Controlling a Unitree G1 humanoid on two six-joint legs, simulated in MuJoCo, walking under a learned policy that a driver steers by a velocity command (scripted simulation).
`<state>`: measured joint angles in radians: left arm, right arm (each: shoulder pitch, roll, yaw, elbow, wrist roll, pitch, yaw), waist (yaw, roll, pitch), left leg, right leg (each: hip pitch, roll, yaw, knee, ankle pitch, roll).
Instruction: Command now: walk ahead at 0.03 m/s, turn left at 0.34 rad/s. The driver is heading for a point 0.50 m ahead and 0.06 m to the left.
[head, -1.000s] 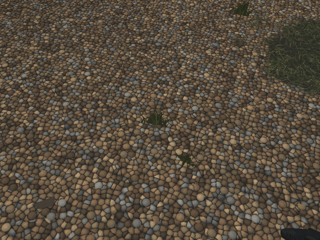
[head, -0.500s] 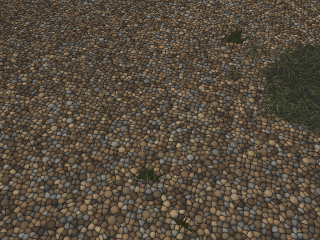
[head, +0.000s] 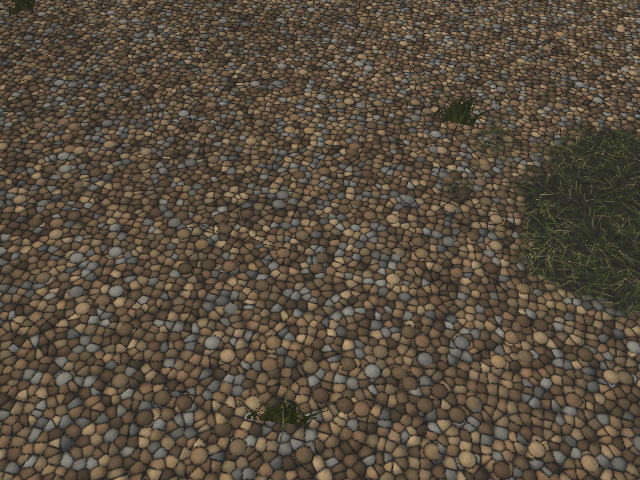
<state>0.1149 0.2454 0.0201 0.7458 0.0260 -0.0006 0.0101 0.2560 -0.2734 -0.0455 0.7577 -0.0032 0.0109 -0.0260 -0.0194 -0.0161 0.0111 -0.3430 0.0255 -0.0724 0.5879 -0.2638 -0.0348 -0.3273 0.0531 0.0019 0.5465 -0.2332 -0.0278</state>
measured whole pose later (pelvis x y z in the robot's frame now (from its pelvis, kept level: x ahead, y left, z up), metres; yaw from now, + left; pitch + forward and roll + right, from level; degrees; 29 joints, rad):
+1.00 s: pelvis +0.04 +0.04 +0.00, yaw +5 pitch +1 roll +1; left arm 0.22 0.29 0.08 0.83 -0.03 0.01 -0.02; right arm 0.19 -0.32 -0.10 0.77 0.02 -0.01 -0.01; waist 0.00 0.03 0.01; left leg -0.23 0.06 0.18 0.57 -0.36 0.01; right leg -0.23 -0.03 -0.07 0.55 -0.35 -0.06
